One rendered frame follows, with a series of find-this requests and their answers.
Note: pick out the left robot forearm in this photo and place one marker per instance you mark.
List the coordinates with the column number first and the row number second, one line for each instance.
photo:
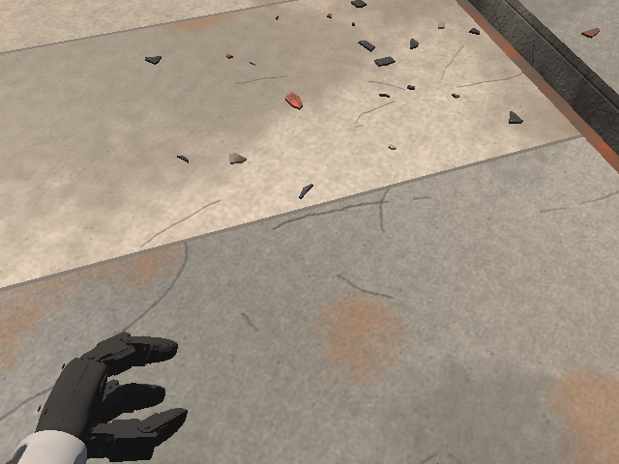
column 50, row 447

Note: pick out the left robot hand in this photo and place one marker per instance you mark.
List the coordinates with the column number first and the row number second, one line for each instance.
column 82, row 402

